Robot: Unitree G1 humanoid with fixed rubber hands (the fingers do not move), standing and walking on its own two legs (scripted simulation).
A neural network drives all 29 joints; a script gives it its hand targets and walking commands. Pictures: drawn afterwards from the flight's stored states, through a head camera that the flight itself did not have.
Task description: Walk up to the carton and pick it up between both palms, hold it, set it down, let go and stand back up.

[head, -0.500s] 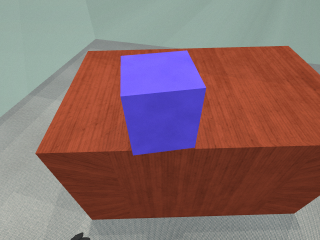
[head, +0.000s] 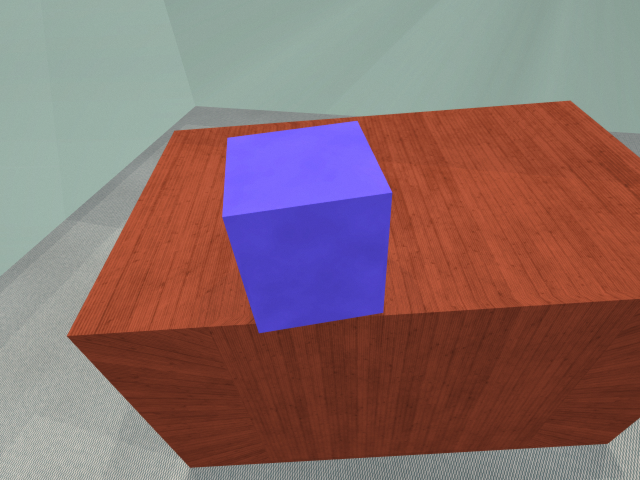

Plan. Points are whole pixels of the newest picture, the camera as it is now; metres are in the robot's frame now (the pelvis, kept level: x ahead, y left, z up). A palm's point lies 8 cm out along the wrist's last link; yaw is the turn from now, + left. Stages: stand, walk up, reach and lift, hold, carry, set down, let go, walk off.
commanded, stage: walk up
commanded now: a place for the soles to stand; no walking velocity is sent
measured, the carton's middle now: (307, 227) +0.50 +0.04 +0.06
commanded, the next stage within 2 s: none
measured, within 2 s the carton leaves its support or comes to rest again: neither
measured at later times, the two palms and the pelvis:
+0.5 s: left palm out of the picture +0.13 +0.30 -0.11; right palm (509, 432) +0.23 -0.23 -0.10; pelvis +0.11 +0.02 -0.01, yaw +0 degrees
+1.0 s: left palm out of the picture +0.15 +0.30 -0.09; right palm (545, 461) +0.19 -0.26 -0.10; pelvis +0.08 +0.02 -0.01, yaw -1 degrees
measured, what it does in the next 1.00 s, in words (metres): steps on the spot: left foot, then right foot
